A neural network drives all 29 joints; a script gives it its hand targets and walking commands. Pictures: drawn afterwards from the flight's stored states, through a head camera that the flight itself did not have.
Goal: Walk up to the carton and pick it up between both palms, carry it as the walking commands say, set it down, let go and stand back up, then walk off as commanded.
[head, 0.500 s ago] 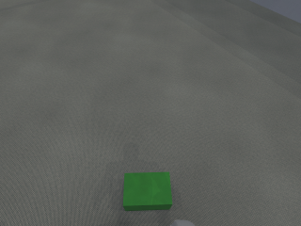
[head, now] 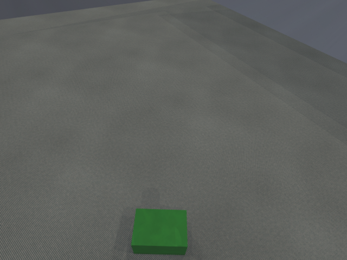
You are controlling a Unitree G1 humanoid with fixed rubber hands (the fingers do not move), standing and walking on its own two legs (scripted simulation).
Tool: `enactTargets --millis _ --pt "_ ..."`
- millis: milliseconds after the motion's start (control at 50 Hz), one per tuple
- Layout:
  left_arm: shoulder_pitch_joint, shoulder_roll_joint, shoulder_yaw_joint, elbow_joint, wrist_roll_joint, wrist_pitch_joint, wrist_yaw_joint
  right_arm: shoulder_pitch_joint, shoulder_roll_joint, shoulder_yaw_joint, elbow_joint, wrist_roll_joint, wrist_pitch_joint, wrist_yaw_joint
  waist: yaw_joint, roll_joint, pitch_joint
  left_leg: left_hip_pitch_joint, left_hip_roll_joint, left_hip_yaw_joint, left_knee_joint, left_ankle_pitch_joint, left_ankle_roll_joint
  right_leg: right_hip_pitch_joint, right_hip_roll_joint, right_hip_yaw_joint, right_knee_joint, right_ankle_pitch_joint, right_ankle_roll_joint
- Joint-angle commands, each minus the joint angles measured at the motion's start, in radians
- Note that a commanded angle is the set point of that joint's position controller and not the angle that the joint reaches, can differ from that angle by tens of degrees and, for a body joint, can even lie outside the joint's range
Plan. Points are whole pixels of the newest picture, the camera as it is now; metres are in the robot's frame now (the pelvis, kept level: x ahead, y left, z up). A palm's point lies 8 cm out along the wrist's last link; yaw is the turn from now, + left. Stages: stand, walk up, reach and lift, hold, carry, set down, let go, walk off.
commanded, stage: walk up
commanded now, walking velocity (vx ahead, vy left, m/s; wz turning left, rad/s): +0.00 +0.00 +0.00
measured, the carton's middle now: (160, 231) +0.42 +0.04 -0.70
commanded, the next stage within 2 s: stand in 0.40 s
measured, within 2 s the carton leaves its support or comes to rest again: neither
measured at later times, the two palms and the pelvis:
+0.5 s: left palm out of the picture -0.03 +0.22 -0.15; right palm out of the picture -0.05 -0.19 -0.15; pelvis -0.01 +0.01 +0.00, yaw +0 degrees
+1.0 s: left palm out of the picture +0.15 +0.24 -0.13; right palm out of the picture +0.16 -0.21 -0.13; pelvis -0.02 +0.01 -0.03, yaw +1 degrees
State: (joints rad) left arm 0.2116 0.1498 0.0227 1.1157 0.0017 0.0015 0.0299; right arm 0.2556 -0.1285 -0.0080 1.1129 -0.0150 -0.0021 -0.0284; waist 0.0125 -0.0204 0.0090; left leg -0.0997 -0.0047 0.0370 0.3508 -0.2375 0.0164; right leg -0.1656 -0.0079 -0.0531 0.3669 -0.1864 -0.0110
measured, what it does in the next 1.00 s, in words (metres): stands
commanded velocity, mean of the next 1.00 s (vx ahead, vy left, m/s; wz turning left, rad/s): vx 0.00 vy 0.00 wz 0.00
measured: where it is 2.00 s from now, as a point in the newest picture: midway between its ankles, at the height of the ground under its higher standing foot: outside the picture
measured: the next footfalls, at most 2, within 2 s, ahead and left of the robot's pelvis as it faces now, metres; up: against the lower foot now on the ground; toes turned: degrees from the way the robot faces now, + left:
none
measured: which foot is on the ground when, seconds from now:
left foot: down 0.00-1.00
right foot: down 0.00-1.00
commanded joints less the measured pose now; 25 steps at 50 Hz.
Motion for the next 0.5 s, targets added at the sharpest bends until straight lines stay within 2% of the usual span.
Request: enactTargets --millis 0,20,40,80,140,160,220,240,260,300,320,340,360,420,480 --pt "0.034 0.090 0.008 0.001 -0.001 -0.011 -0.004 0.060 -0.103 -0.014 0.007 -0.001 -0.017 -0.010 -0.003 0.104 0.027 -0.017 0.130 -0.108 -0.097 0.171 0.011 0.026 -0.107 0.111 -0.068 0.081 -0.015" --pt "0.037 0.093 0.006 0.009 -0.001 -0.012 -0.004 0.060 -0.093 -0.012 0.018 -0.005 -0.017 -0.010 0.001 0.100 0.047 -0.040 0.123 -0.108 -0.100 0.156 0.009 0.036 -0.107 0.110 -0.072 0.071 -0.011" --pt "0.029 0.089 0.004 0.016 0.002 -0.011 -0.005 0.068 -0.092 -0.009 0.020 -0.004 -0.018 -0.011 0.000 0.064 0.054 -0.039 0.125 -0.114 -0.099 0.145 0.016 0.033 -0.108 0.109 -0.073 0.066 -0.011" --pt "0.046 0.076 -0.002 0.038 0.004 -0.009 -0.002 0.073 -0.077 -0.008 0.032 -0.003 -0.017 -0.012 0.000 0.034 0.090 -0.050 0.118 -0.108 -0.102 0.124 0.011 0.017 -0.112 0.119 -0.086 0.060 -0.011" --pt "0.062 0.077 -0.001 0.048 0.006 -0.008 0.001 0.084 -0.069 -0.008 0.043 -0.005 -0.019 -0.011 0.002 0.009 0.070 -0.036 0.111 -0.104 -0.099 0.116 0.008 0.035 -0.112 0.114 -0.081 0.059 -0.008" --pt "0.060 0.075 -0.001 0.051 0.006 -0.005 0.001 0.084 -0.076 -0.006 0.049 -0.005 -0.019 -0.013 0.002 0.040 0.075 -0.044 0.116 -0.106 -0.098 0.119 0.010 0.028 -0.112 0.116 -0.079 0.061 -0.007" --pt "0.079 0.066 -0.006 0.059 0.008 -0.004 0.003 0.101 -0.053 -0.001 0.052 -0.008 -0.016 -0.012 0.004 0.013 0.105 -0.053 0.111 -0.105 -0.102 0.076 0.006 0.003 -0.111 0.114 -0.082 0.033 0.000" --pt "0.074 0.068 -0.006 0.055 0.008 -0.005 0.002 0.112 -0.065 -0.005 0.060 -0.009 -0.015 -0.015 0.000 0.026 0.112 -0.072 0.111 -0.103 -0.107 0.071 0.006 0.006 -0.108 0.112 -0.075 0.025 0.000" --pt "0.082 0.066 -0.006 0.059 0.011 -0.004 0.003 0.111 -0.064 -0.006 0.057 -0.012 -0.015 -0.015 0.004 0.011 0.118 -0.065 0.107 -0.096 -0.100 0.060 0.004 -0.004 -0.108 0.108 -0.082 0.018 0.001" --pt "0.091 0.058 -0.002 0.057 0.011 -0.002 0.003 0.116 -0.058 -0.004 0.063 -0.014 -0.017 -0.015 0.004 0.039 0.088 -0.071 0.109 -0.100 -0.108 0.036 0.006 0.013 -0.104 0.100 -0.067 0.021 0.003" --pt "0.086 0.068 -0.003 0.060 0.011 -0.002 0.005 0.114 -0.055 -0.006 0.057 -0.012 -0.017 -0.016 0.002 0.025 0.089 -0.074 0.109 -0.103 -0.106 0.022 0.008 0.007 -0.102 0.105 -0.071 0.011 0.005" --pt "0.100 0.058 -0.002 0.068 0.010 -0.003 0.006 0.117 -0.048 -0.005 0.061 -0.010 -0.019 -0.016 0.010 0.019 0.097 -0.079 0.106 -0.102 -0.101 0.048 0.004 0.012 -0.108 0.109 -0.068 0.029 0.006" --pt "0.085 0.054 -0.005 0.057 0.012 -0.003 0.005 0.123 -0.055 -0.004 0.064 -0.013 -0.021 -0.016 0.003 0.038 0.098 -0.082 0.107 -0.103 -0.104 0.047 0.007 0.016 -0.103 0.103 -0.067 0.035 0.007" --pt "0.088 0.063 -0.008 0.059 0.009 -0.009 0.007 0.147 -0.058 -0.003 0.079 -0.009 -0.022 -0.019 0.004 0.024 0.085 -0.072 0.115 -0.103 -0.084 0.101 0.000 0.021 -0.104 0.116 -0.070 0.064 0.003" --pt "0.081 0.050 -0.010 0.060 0.009 -0.011 0.008 0.142 -0.057 -0.006 0.079 -0.007 -0.024 -0.020 0.001 0.029 0.087 -0.085 0.115 -0.104 -0.085 0.094 0.005 0.027 -0.105 0.108 -0.069 0.067 0.007"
